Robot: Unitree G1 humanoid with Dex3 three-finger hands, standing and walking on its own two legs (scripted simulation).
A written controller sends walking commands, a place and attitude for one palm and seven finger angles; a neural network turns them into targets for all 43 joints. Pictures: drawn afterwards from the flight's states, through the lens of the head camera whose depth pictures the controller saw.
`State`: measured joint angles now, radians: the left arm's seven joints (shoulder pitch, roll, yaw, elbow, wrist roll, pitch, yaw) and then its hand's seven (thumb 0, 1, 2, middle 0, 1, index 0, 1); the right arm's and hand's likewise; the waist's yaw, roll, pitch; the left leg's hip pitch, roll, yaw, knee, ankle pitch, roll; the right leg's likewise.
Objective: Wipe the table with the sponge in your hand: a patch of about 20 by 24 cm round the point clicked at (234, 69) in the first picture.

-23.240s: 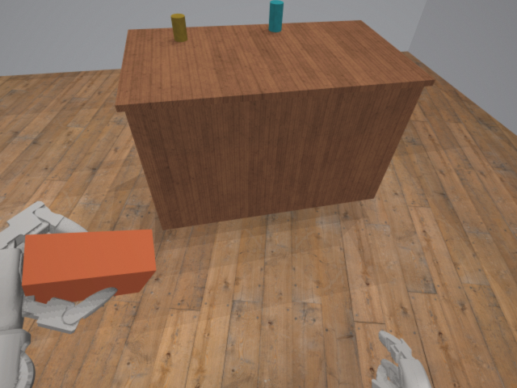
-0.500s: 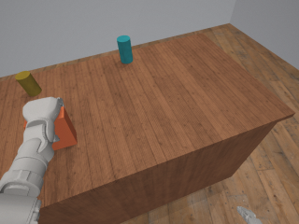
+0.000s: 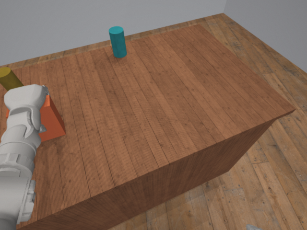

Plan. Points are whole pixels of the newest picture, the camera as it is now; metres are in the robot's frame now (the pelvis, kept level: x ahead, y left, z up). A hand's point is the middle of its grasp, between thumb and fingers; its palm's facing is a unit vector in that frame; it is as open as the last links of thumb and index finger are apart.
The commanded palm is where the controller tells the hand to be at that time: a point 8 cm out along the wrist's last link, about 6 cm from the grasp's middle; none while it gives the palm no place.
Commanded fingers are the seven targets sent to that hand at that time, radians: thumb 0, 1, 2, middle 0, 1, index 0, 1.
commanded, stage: wipe forward along the first lane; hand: left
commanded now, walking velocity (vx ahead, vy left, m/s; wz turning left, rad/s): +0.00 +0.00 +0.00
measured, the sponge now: (42, 125) +0.39 +0.35 +0.02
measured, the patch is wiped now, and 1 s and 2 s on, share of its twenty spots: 0.35 0.40 0.55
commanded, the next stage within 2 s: slide across to the middle lane in 0.02 s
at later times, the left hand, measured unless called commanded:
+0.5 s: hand (46, 104) +0.43 +0.32 +0.06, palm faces -0.08 +0.00 -1.00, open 9.6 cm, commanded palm +0.41 +0.30 +0.11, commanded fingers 0.00 0.10 1.30 -1.20 -1.60 -1.20 -1.60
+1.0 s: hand (64, 100) +0.45 +0.28 +0.06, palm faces -0.07 -0.01 -1.00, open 9.6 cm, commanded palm +0.42 +0.26 +0.11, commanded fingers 0.00 0.10 1.30 -1.20 -1.60 -1.20 -1.60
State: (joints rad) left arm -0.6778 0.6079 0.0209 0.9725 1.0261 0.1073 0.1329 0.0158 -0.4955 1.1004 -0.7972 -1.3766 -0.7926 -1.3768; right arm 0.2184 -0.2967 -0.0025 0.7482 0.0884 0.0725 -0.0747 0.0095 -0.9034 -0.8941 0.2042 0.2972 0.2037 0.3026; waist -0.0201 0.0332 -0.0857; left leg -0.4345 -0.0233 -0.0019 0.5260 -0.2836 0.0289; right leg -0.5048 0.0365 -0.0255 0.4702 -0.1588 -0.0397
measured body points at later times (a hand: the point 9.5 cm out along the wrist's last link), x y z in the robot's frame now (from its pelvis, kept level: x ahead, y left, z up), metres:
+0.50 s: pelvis +0.02 +0.02 +0.00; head +0.07 +0.01 +0.45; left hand +0.43 +0.32 +0.12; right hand +0.12 -0.24 -0.14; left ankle -0.02 +0.10 -0.73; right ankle +0.04 -0.10 -0.73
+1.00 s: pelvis +0.03 +0.01 +0.00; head +0.08 +0.00 +0.45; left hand +0.45 +0.28 +0.12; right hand +0.17 -0.24 -0.13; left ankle -0.02 +0.10 -0.73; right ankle +0.04 -0.10 -0.73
